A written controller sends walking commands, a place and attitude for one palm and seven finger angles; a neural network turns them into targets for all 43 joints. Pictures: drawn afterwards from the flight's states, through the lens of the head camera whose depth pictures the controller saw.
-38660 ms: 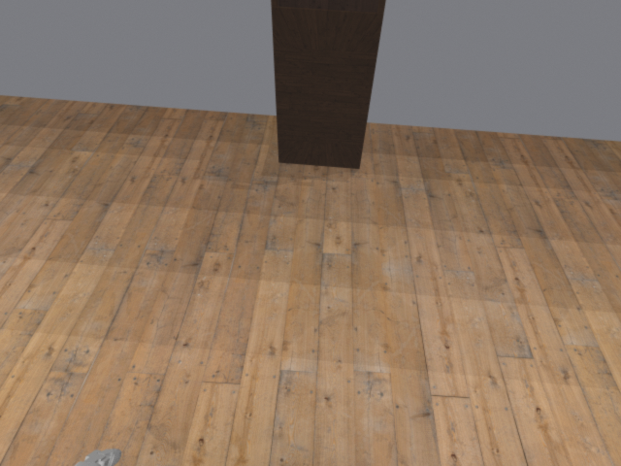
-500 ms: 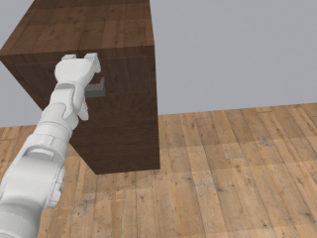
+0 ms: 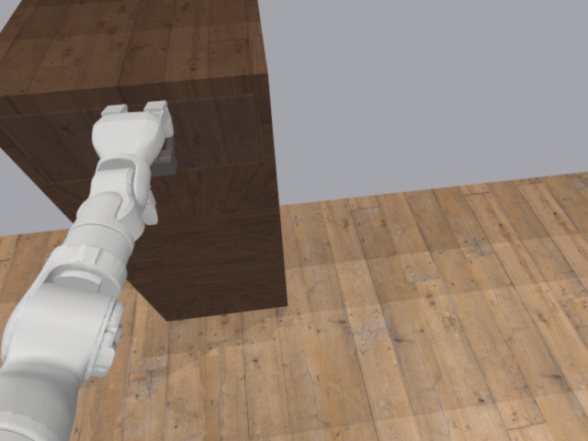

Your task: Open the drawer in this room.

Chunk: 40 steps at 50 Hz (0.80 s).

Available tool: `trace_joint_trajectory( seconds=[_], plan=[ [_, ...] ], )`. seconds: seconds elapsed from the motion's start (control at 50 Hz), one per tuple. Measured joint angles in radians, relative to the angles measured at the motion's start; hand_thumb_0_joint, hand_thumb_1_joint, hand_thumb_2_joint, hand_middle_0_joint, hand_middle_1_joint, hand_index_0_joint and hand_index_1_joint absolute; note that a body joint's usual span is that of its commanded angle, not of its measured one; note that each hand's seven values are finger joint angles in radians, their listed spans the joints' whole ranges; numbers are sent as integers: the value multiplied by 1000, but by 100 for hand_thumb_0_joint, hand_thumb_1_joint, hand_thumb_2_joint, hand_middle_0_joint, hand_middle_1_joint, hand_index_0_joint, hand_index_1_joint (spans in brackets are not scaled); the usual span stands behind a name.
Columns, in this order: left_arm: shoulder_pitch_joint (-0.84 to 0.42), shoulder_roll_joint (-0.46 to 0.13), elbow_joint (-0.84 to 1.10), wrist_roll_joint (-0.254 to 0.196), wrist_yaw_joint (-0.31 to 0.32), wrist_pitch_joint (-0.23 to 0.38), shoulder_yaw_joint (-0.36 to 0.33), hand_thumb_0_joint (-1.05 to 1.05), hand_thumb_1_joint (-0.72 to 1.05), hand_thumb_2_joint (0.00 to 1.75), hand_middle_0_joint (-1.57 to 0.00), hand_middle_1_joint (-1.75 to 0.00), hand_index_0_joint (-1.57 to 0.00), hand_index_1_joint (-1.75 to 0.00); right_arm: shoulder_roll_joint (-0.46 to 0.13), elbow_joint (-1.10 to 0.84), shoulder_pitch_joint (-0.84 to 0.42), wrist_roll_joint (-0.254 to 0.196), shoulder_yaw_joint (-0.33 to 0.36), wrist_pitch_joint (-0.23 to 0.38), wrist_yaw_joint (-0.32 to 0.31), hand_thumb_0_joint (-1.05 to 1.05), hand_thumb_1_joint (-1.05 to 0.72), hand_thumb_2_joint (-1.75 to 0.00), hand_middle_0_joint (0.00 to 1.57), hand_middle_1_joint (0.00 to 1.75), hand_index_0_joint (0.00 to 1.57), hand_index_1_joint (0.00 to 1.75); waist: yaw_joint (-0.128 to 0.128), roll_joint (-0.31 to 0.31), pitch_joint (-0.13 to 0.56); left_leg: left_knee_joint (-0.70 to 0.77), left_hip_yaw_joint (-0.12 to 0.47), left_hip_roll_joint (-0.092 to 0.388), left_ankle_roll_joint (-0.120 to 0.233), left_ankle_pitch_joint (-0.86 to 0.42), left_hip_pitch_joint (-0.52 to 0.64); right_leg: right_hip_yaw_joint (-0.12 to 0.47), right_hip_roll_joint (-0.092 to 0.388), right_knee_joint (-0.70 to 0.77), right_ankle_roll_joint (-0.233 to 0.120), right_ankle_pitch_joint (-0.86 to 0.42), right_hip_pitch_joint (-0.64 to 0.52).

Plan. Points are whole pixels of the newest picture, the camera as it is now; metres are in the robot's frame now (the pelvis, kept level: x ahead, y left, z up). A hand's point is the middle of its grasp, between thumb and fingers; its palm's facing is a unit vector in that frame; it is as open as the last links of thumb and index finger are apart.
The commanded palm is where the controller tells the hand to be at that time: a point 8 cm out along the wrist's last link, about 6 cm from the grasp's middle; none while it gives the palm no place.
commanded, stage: lower the fingers behind the handle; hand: left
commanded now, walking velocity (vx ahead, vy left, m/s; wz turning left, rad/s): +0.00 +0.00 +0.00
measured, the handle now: (141, 155) +0.54 +0.23 +0.06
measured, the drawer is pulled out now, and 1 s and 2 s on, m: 0.00 0.00 0.00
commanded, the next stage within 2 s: lift the hand off the handle in 0.88 s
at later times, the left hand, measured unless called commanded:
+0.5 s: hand (148, 171) +0.49 +0.20 +0.07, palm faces -0.01 +0.00 -1.00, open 13.7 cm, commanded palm +0.47 +0.21 +0.09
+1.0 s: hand (147, 171) +0.50 +0.21 +0.07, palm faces +0.01 +0.00 -1.00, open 13.7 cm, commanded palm +0.48 +0.22 +0.09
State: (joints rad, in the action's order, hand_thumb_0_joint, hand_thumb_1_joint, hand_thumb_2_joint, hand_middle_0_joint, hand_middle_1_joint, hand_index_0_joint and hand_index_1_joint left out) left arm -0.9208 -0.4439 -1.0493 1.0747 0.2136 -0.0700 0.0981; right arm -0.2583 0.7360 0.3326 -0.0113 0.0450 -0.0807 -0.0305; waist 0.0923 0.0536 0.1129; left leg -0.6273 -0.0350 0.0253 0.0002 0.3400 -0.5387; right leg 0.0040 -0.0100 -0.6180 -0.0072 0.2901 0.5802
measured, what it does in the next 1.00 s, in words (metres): stands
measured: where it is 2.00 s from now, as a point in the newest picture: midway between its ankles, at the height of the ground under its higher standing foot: outside the picture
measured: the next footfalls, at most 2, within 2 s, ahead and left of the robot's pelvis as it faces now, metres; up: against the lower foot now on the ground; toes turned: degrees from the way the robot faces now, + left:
none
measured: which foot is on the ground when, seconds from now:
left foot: down 0.00-1.00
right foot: down 0.00-1.00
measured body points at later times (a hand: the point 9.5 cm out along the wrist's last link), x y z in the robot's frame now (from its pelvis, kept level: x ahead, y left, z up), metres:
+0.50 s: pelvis -0.01 +0.00 -0.01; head +0.07 -0.01 +0.43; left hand +0.49 +0.20 +0.12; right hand +0.01 -0.27 -0.14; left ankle -0.03 +0.12 -0.72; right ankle +0.00 -0.12 -0.72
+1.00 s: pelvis -0.02 +0.01 -0.01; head +0.07 +0.01 +0.43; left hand +0.49 +0.20 +0.12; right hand -0.01 -0.26 -0.14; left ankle -0.03 +0.12 -0.72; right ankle +0.00 -0.12 -0.72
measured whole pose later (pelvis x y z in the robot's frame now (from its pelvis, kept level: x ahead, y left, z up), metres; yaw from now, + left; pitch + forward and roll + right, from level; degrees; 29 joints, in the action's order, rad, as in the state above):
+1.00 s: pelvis -0.02 +0.01 -0.01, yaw -1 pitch +18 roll -1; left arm -1.00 -0.48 -1.14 1.09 0.28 -0.04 0.07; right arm -0.26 0.71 0.35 -0.01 0.02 -0.06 -0.04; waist 0.13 0.04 0.12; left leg -0.74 -0.05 0.03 0.02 0.36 -0.69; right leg 0.02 -0.01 -0.70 0.01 0.28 0.73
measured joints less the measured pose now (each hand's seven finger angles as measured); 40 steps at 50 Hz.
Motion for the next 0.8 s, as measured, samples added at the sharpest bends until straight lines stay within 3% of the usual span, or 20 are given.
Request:
trace_joint_trajectory(
  seconds=[0.08, 0.18, 0.26, 0.38, 0.56, 0.8],
  plan=[
    [24, -1, -1, -3, -6, 24, -7, 0, -49, 30, -33, -121, -31, -123, -1, -12, -1, 1, 2, 10, -5, 1, -91, -90, 20, 30, 20, 30, 8, -2, -5, -7, -3, 2, 0, 0, -11, 3, -2, -7, 0, -2, 12],
    [23, -11, 1, 18, 46, 66, -31, 0, -49, 30, -33, -120, -31, -124, -2, -11, -3, 5, 2, 28, -9, 0, -91, -90, 20, 30, 20, 30, 10, -8, -8, -31, 1, 2, -1, 5, -43, 0, -2, -27, 0, 2, 41],
    [-13, -16, -36, 24, 78, 48, -34, 0, -49, 30, -32, -120, -32, -126, -3, -5, -11, 5, -4, 35, -5, 0, -91, -90, 20, 30, 20, 30, 16, -13, -5, -48, 3, 3, 0, 6, -72, -2, -2, -40, 0, 2, 69],
    [-44, -14, -70, 23, 76, 10, -23, 0, -49, 30, -34, -123, -33, -128, -3, -6, -5, 6, -8, 29, -3, 0, -91, -90, 20, 30, 20, 30, 22, -11, 7, -59, 1, 4, 1, 8, -95, 0, -3, -47, 1, 0, 90],
    [-46, -36, -72, 12, 49, 29, -35, 0, -49, 30, -33, -122, -29, -129, -3, -24, 14, 0, -18, 23, -9, 0, -91, -90, 20, 30, 20, 30, 33, -14, 12, -81, -7, 6, 4, 13, -116, 8, -5, -65, 5, 0, 112],
    [-48, -39, -63, 18, 68, 33, -34, 0, -49, 30, -33, -122, -28, -129, -4, -25, 27, 0, -16, 23, -9, 0, -91, -90, 20, 30, 20, 30, 37, -15, 14, -105, -12, 5, 11, 17, -144, 14, -4, -79, 11, -3, 138]
  ],
)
